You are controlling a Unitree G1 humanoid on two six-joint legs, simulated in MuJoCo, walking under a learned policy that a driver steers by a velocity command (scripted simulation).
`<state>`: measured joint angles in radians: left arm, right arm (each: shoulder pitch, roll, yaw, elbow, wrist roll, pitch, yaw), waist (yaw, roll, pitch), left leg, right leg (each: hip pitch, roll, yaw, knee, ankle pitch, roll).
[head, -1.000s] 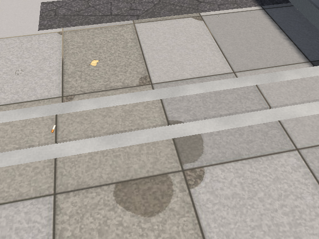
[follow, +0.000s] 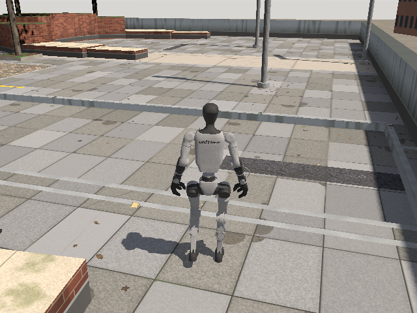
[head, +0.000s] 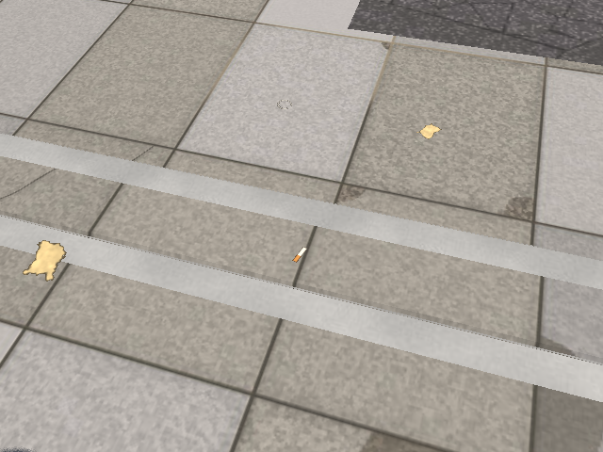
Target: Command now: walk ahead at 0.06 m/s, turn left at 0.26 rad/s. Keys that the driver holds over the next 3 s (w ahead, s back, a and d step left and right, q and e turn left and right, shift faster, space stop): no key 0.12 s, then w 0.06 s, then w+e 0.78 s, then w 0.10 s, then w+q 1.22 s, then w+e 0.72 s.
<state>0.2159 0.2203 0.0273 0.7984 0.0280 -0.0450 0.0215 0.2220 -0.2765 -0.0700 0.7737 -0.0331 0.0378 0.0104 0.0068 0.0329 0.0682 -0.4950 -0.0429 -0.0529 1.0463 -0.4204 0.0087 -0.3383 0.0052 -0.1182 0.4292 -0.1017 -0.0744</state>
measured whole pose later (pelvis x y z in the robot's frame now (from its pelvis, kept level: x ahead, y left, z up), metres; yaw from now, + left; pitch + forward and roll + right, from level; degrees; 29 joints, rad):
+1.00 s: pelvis +0.30 -0.13 +0.01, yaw -23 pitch +2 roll +0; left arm 0.44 0.23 0.05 0.86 0.00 -0.06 -0.01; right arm 0.07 -0.25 -0.03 0.77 -0.05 -0.03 0.04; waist 0.05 0.04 0.03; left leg -0.70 0.08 0.00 0.79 -0.03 -0.03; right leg -0.01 0.13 0.11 0.26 -0.28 -0.12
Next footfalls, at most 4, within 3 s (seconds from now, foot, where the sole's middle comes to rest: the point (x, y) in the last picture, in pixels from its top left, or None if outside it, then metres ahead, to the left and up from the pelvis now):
0.16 left None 0.06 0.11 -0.77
0.64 right None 0.22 -0.16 -0.77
1.16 left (402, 381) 0.61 -0.16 -0.77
1.68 right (501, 308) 0.79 -0.42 -0.77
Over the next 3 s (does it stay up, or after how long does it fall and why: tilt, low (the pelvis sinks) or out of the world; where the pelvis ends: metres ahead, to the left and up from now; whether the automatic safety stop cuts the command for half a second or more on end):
stays up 1.38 -0.25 -0.14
